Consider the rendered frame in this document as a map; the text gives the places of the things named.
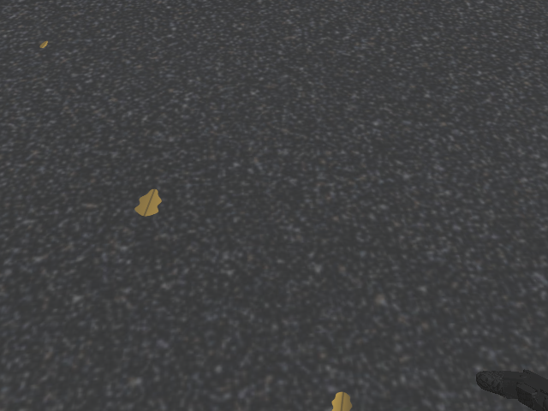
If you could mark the robot right hand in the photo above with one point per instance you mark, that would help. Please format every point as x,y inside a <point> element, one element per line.
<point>528,387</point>

